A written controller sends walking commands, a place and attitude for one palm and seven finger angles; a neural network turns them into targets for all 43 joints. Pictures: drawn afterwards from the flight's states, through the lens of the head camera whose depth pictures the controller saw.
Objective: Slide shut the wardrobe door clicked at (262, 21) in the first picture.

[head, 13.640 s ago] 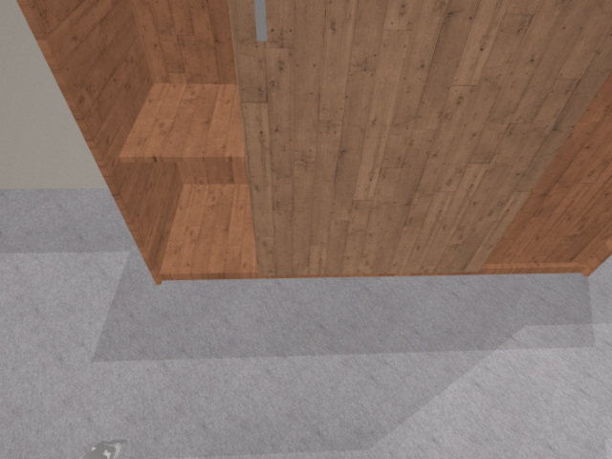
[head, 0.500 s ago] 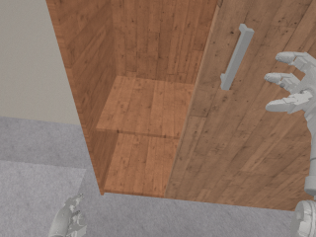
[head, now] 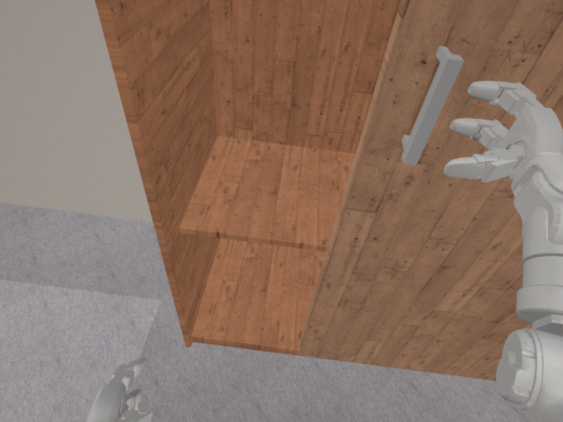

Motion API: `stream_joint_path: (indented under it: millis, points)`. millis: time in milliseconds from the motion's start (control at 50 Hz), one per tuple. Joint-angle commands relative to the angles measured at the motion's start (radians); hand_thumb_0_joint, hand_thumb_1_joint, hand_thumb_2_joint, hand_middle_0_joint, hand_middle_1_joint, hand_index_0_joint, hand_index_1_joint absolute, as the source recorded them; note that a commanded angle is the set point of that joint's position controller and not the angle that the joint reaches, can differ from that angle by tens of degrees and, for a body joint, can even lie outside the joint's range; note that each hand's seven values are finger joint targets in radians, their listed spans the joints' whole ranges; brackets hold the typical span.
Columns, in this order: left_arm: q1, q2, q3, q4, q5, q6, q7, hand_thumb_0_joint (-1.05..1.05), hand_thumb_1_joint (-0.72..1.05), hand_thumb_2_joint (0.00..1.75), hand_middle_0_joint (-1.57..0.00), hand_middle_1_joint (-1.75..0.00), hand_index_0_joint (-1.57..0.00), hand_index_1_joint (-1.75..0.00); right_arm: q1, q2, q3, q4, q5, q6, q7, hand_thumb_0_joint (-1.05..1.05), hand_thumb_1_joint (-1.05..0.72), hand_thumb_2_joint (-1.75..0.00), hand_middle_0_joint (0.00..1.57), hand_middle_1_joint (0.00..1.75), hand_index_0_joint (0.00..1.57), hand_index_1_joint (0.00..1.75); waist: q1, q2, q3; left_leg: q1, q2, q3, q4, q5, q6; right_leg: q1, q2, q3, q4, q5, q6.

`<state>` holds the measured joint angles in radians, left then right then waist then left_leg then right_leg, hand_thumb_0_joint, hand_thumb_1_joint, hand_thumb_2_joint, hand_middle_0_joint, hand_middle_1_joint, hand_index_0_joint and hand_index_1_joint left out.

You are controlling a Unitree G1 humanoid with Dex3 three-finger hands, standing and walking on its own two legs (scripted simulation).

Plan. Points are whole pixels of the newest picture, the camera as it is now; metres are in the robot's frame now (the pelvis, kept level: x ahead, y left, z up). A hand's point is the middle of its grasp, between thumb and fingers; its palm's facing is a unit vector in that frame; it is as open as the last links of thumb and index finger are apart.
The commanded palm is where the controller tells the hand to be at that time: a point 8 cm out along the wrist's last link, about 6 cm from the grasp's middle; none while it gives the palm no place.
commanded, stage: move the hooked fingers beside the handle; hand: right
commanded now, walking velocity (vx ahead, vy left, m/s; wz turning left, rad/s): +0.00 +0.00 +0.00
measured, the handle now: (425, 108) +0.49 -0.15 +0.26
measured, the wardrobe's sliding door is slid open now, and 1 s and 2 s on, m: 0.38 0.38 0.38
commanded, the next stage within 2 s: feel for the door with the fingertips in 0.70 s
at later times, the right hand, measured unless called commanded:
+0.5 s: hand (482, 136) +0.41 -0.20 +0.26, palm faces +0.06 +1.00 -0.03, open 14.0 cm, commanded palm +0.39 -0.25 +0.26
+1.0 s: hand (470, 136) +0.41 -0.18 +0.26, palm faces +0.02 +1.00 -0.02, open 14.0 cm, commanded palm +0.39 -0.23 +0.26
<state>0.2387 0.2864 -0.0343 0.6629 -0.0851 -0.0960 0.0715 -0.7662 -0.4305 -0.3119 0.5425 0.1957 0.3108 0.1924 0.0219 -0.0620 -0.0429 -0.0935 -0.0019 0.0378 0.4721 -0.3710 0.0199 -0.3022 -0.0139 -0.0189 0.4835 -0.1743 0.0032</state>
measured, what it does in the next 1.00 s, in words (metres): stands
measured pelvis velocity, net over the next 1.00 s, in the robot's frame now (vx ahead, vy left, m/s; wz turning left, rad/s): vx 0.00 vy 0.00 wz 0.00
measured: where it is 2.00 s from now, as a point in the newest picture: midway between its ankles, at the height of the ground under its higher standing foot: outside the picture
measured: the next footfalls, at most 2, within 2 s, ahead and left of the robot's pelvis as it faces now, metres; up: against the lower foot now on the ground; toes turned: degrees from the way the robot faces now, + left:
none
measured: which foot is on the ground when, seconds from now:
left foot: down 0.00-1.00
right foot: down 0.00-1.00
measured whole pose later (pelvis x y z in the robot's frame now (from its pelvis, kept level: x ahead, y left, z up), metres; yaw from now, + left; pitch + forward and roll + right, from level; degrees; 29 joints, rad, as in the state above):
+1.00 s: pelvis +0.00 +0.00 +0.00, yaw +0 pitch -1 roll +0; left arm 0.24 0.28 -0.03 0.66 -0.09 -0.11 0.07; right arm -0.77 -0.40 -0.28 0.53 0.21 0.29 0.18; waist 0.01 -0.06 -0.04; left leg -0.09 0.00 0.04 0.47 -0.37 0.02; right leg -0.31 -0.01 -0.02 0.49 -0.17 0.00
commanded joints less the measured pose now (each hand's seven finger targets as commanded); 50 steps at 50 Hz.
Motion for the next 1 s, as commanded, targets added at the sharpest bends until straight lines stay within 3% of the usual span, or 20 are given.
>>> stream_joint_path:
  millis: [0,40,140,160,280,340,400,440,480,520,560,600,640,700,720,820,840,900,940,980]
  points:
    - [-0.086,0.128,0.044,-0.151,-0.004,-0.047,0.003,0.00,0.90,0.90,-0.20,-0.30,-0.20,-0.30,-0.458,-0.309,-0.097,-0.216,0.013,-0.086,-0.002,0.00,0.50,-0.30,0.30,1.20,0.30,1.20,-0.015,0.063,-0.289,-0.125,-0.005,-0.003,-0.063,0.511,-0.003,0.324,0.028,0.026,0.009,0.238,-0.064]
    - [-0.083,0.130,0.044,-0.150,-0.005,-0.041,0.004,0.00,0.90,0.90,-0.20,-0.30,-0.20,-0.30,-0.431,-0.309,-0.087,-0.209,0.014,-0.086,0.009,0.00,0.50,-0.30,0.30,1.20,0.30,1.20,-0.018,0.059,-0.272,-0.109,-0.001,-0.001,-0.068,0.498,-0.001,0.305,0.028,0.021,0.006,0.223,-0.065]
    - [-0.083,0.128,0.047,-0.147,-0.014,-0.045,0.008,0.00,0.90,0.90,-0.20,-0.30,-0.20,-0.30,-0.485,-0.241,-0.016,-0.214,0.028,-0.080,0.026,0.00,0.50,-0.30,0.30,1.20,0.30,1.20,0.008,0.051,-0.235,-0.163,-0.005,-0.002,-0.086,0.439,-0.003,0.314,0.029,0.023,0.006,0.177,-0.067]
    - [-0.076,0.135,0.051,-0.144,-0.016,-0.048,0.008,0.00,0.90,0.90,-0.20,-0.30,-0.20,-0.30,-0.475,-0.276,-0.058,-0.176,0.025,-0.077,0.022,0.00,0.50,-0.30,0.30,1.20,0.30,1.20,0.005,0.067,-0.238,-0.185,-0.011,-0.004,-0.087,0.425,-0.007,0.318,0.026,0.026,0.006,0.166,-0.067]
    - [-0.073,0.132,0.047,-0.132,-0.010,-0.063,0.010,0.00,0.90,0.90,-0.20,-0.30,-0.20,-0.30,-0.541,-0.280,-0.050,-0.217,0.024,-0.109,0.012,0.00,0.50,-0.30,0.30,1.20,0.30,1.20,0.008,0.029,-0.275,-0.168,-0.008,-0.009,-0.083,0.435,-0.004,0.338,0.029,0.026,0.005,0.182,-0.066]
    - [-0.068,0.132,0.047,-0.134,-0.007,-0.063,0.006,0.00,0.90,0.90,-0.20,-0.30,-0.20,-0.30,-0.483,-0.289,-0.066,-0.189,0.024,-0.109,0.014,0.00,0.50,-0.30,0.30,1.20,0.30,1.20,-0.009,0.055,-0.274,-0.137,-0.005,-0.005,-0.079,0.453,-0.001,0.318,0.031,0.026,0.006,0.192,-0.067]
    - [-0.066,0.135,0.049,-0.136,-0.012,-0.060,0.005,0.00,0.90,0.90,-0.20,-0.30,-0.20,-0.30,-0.489,-0.313,-0.085,-0.140,0.018,-0.096,0.018,0.00,0.50,-0.30,0.30,1.20,0.30,1.20,-0.002,0.071,-0.244,-0.167,-0.007,-0.009,-0.082,0.442,-0.009,0.301,0.029,0.024,0.003,0.169,-0.066]
    - [-0.069,0.133,0.047,-0.145,-0.010,-0.056,0.003,0.00,0.90,0.90,-0.20,-0.30,-0.20,-0.30,-0.477,-0.305,-0.070,-0.179,0.016,-0.103,0.021,0.00,0.50,-0.30,0.30,1.20,0.30,1.20,-0.011,0.038,-0.268,-0.132,-0.002,-0.008,-0.077,0.465,-0.001,0.308,0.031,0.022,0.006,0.197,-0.066]
    - [-0.074,0.135,0.049,-0.154,-0.011,-0.057,0.002,0.00,0.90,0.90,-0.20,-0.30,-0.20,-0.30,-0.459,-0.322,-0.098,-0.184,0.020,-0.101,0.023,0.00,0.50,-0.30,0.30,1.20,0.30,1.20,-0.013,0.073,-0.279,-0.140,-0.007,-0.007,-0.072,0.484,-0.008,0.309,0.032,0.023,0.009,0.201,-0.067]
    - [-0.080,0.131,0.047,-0.158,-0.013,-0.058,0.002,0.00,0.90,0.90,-0.20,-0.30,-0.20,-0.30,-0.472,-0.307,-0.086,-0.198,0.024,-0.102,0.031,0.00,0.50,-0.30,0.30,1.20,0.30,1.20,-0.008,0.040,-0.270,-0.156,-0.006,-0.010,-0.072,0.475,-0.008,0.317,0.032,0.020,0.010,0.194,-0.066]
    - [-0.084,0.134,0.048,-0.162,-0.015,-0.055,0.002,0.00,0.90,0.90,-0.20,-0.30,-0.20,-0.30,-0.432,-0.322,-0.104,-0.197,0.021,-0.103,0.033,0.00,0.50,-0.30,0.30,1.20,0.30,1.20,-0.013,0.064,-0.262,-0.151,-0.007,-0.010,-0.072,0.486,-0.009,0.313,0.030,0.020,0.013,0.200,-0.067]
    - [-0.086,0.130,0.046,-0.160,-0.018,-0.054,0.004,0.00,0.90,0.90,-0.20,-0.30,-0.20,-0.30,-0.466,-0.270,-0.049,-0.209,0.027,-0.094,0.039,0.00,0.50,-0.30,0.30,1.20,0.30,1.20,0.002,0.045,-0.246,-0.178,-0.009,-0.006,-0.076,0.453,-0.008,0.320,0.030,0.022,0.009,0.182,-0.066]
    - [-0.079,0.132,0.046,-0.149,-0.015,-0.054,0.007,0.00,0.90,0.90,-0.20,-0.30,-0.20,-0.30,-0.482,-0.276,-0.049,-0.211,0.033,-0.091,0.035,0.00,0.50,-0.30,0.30,1.20,0.30,1.20,0.004,0.066,-0.237,-0.168,-0.006,-0.004,-0.085,0.439,-0.005,0.312,0.030,0.025,0.011,0.175,-0.068]
    - [-0.085,0.128,0.046,-0.151,-0.016,-0.060,0.007,0.00,0.90,0.90,-0.20,-0.30,-0.20,-0.30,-0.535,-0.243,-0.022,-0.239,0.029,-0.091,0.030,0.00,0.50,-0.30,0.30,1.20,0.30,1.20,0.015,0.020,-0.262,-0.197,-0.011,-0.005,-0.078,0.434,-0.004,0.351,0.031,0.030,0.014,0.186,-0.066]
    - [-0.082,0.130,0.047,-0.148,-0.015,-0.062,0.007,0.00,0.90,0.90,-0.20,-0.30,-0.20,-0.30,-0.521,-0.266,-0.046,-0.230,0.029,-0.091,0.026,0.00,0.50,-0.30,0.30,1.20,0.30,1.20,0.008,0.019,-0.269,-0.193,-0.012,-0.003,-0.076,0.428,-0.001,0.354,0.029,0.036,0.014,0.189,-0.064]
    - [-0.082,0.128,0.046,-0.138,-0.013,-0.064,0.007,0.00,0.90,0.90,-0.20,-0.30,-0.20,-0.30,-0.535,-0.238,-0.029,-0.207,0.032,-0.089,0.010,0.00,0.50,-0.30,0.30,1.20,0.30,1.20,0.011,0.042,-0.265,-0.196,-0.012,-0.002,-0.080,0.414,-0.003,0.349,0.027,0.036,0.008,0.175,-0.063]
    - [-0.079,0.127,0.044,-0.136,-0.009,-0.061,0.006,0.00,0.90,0.90,-0.20,-0.30,-0.20,-0.30,-0.514,-0.244,-0.030,-0.211,0.031,-0.092,0.004,0.00,0.50,-0.30,0.30,1.20,0.30,1.20,0.001,0.062,-0.269,-0.160,-0.008,0.001,-0.081,0.416,0.001,0.329,0.028,0.036,0.007,0.179,-0.063]
    - [-0.092,0.120,0.045,-0.143,-0.013,-0.065,0.001,0.00,0.90,0.90,-0.20,-0.30,-0.20,-0.30,-0.537,-0.193,0.001,-0.230,0.026,-0.086,-0.008,0.00,0.50,-0.30,0.30,1.20,0.30,1.20,0.008,0.021,-0.270,-0.194,-0.013,0.000,-0.076,0.411,0.001,0.357,0.025,0.036,0.007,0.181,-0.060]
    - [-0.093,0.117,0.044,-0.146,-0.006,-0.062,-0.004,0.00,0.90,0.90,-0.20,-0.30,-0.20,-0.30,-0.493,-0.182,-0.004,-0.258,0.032,-0.084,-0.023,0.00,0.50,-0.30,0.30,1.20,0.30,1.20,-0.009,0.046,-0.291,-0.149,-0.011,0.006,-0.073,0.432,0.006,0.348,0.026,0.037,0.006,0.206,-0.061]
    - [-0.102,0.121,0.044,-0.151,-0.007,-0.059,-0.007,0.00,0.90,0.90,-0.20,-0.30,-0.20,-0.30,-0.471,-0.213,-0.045,-0.266,0.031,-0.073,-0.036,0.00,0.50,-0.30,0.30,1.20,0.30,1.20,-0.017,0.063,-0.298,-0.145,-0.012,0.000,-0.068,0.460,0.000,0.341,0.028,0.033,0.005,0.215,-0.061]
